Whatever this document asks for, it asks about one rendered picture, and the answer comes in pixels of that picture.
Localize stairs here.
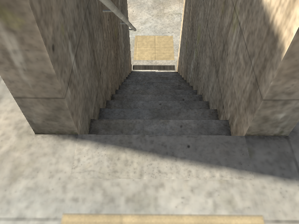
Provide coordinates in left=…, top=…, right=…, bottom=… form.
left=89, top=70, right=231, bottom=136

